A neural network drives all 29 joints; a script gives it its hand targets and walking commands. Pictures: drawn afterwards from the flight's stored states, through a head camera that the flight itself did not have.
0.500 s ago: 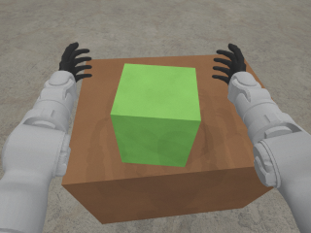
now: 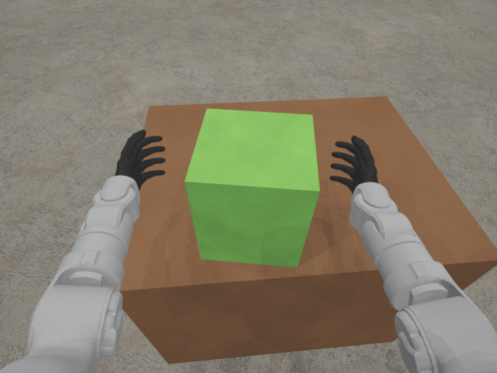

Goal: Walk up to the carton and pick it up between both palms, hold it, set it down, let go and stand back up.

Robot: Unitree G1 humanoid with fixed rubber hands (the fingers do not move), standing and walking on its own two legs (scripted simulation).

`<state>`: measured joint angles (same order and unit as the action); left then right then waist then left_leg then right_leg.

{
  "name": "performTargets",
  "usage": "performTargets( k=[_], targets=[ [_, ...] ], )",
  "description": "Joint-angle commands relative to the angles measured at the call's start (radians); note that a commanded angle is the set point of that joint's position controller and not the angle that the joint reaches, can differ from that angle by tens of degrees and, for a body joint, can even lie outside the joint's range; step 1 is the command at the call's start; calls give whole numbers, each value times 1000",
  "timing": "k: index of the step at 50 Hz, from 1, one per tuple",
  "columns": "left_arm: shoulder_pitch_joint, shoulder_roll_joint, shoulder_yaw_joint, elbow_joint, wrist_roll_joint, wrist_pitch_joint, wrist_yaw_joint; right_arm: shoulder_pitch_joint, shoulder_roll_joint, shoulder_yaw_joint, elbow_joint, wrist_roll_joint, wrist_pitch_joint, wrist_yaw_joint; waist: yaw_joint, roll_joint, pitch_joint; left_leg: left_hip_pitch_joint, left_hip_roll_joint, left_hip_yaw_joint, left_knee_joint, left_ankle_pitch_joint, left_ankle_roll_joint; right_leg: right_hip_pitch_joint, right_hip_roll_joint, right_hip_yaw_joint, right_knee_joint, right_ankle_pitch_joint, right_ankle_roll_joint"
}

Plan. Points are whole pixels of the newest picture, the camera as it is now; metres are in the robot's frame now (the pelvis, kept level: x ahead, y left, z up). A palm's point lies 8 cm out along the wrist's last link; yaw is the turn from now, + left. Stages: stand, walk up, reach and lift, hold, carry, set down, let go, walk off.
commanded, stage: set down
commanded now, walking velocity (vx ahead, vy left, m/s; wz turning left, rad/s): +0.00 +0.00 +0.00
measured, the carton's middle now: (253, 190) +0.48 +0.04 +0.00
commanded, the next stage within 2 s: none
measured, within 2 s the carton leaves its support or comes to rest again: neither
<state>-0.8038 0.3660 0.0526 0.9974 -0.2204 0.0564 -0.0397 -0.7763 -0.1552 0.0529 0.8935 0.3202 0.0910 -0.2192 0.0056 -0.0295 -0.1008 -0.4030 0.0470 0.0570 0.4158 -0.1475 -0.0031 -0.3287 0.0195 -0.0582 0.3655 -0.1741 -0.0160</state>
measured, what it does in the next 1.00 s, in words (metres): stands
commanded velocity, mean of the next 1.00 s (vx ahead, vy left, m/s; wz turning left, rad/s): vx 0.00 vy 0.00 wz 0.00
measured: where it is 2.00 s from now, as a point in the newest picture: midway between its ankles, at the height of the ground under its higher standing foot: outside the picture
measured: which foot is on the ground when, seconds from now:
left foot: down 0.00-1.00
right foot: down 0.00-1.00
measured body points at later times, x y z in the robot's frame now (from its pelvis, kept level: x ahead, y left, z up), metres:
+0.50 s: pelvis +0.00 +0.01 +0.00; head +0.01 +0.03 +0.45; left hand +0.35 +0.26 +0.04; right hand +0.36 -0.14 +0.04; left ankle +0.03 +0.12 -0.74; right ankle +0.00 -0.11 -0.74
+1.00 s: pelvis +0.01 +0.01 +0.00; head +0.02 +0.02 +0.45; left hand +0.26 +0.26 -0.02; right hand +0.28 -0.15 -0.01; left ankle +0.03 +0.12 -0.74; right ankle +0.00 -0.11 -0.74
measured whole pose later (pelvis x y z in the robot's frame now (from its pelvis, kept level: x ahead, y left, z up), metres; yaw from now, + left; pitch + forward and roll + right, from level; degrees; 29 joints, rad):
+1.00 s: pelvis +0.01 +0.01 +0.00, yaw +1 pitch -1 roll -1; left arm -0.01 0.29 0.02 0.61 -0.20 -0.27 -0.06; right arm -0.01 -0.06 0.05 0.59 0.19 -0.27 -0.12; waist 0.04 -0.03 0.01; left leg -0.22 0.03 0.05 0.44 -0.20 0.00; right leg -0.15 0.00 -0.06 0.39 -0.23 -0.01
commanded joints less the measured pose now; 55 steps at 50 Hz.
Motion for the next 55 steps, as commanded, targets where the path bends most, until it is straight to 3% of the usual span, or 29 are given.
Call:
performTargets(
  k=[1, 6, 12, 22, 23, 26, 32, 44, 45, 49, 55],
  targets=[
    [-358, 157, 69, -150, 50, -35, 3, -341, -96, -17, -146, -6, -57, 9, 49, 101, -444, 331, -61, -7, 24, 311, -28, 125, 12, 25, -40, 133, 32],
    [-299, 115, 51, -178, 46, -67, -2, -257, -77, -33, -139, -22, -86, 17, 22, 84, -365, 356, -55, -16, 16, 281, -31, 108, 14, 23, -62, 66, 22],
    [-209, 103, 35, -232, 21, -141, -16, -169, -57, -48, -216, -61, -151, 21, -4, 61, -362, 347, -59, -18, 22, 268, -30, 120, 5, 28, -60, 65, 21],
    [20, 72, 35, -447, 33, -188, -4, 73, -32, -56, -346, -74, -228, 40, -1, 132, -377, 404, -56, -31, 40, 349, -55, 131, 13, 23, -55, 65, 2],
    [55, 92, 10, -497, -1, -183, -7, 103, -42, -89, -388, -90, -228, 38, -26, 128, -365, 461, -29, -45, 44, 349, -66, 120, 26, 36, -53, 87, 1],
    [152, 72, 35, -521, 16, -162, -7, 180, -31, -62, -404, -85, -215, 52, 21, 124, -281, 431, -40, -39, 24, 329, -59, 136, 17, 42, -63, 42, -3],
    [317, 47, 41, -555, 24, -177, -9, 324, 2, -35, -489, -97, -230, 77, 51, 84, -188, 389, -47, -29, 1, 283, -37, 156, -4, 64, -69, 7, -5],
    [529, 64, -14, -590, -15, -367, -16, 548, 33, -38, -509, -157, -374, 90, 30, 71, -145, 350, -39, -46, 20, 252, -23, 153, -24, 88, -41, 32, -6],
    [551, 62, 22, -546, 12, -370, -16, 573, 45, -18, -475, -135, -389, 98, 38, 85, -141, 355, -48, -42, 26, 268, -27, 151, -27, 81, -51, 42, -10],
    [613, 53, 16, -568, 23, -394, -22, 634, 40, -16, -431, -125, -450, 106, 20, 106, -126, 391, -43, -53, 46, 313, -40, 124, -24, 71, -48, 54, -17],
    [635, 45, -10, -548, 13, -394, -13, 644, 21, -33, -412, -150, -479, 121, 10, 88, -75, 355, -37, -56, 25, 181, -31, 101, -25, 67, -47, -36, -21]
  ],
)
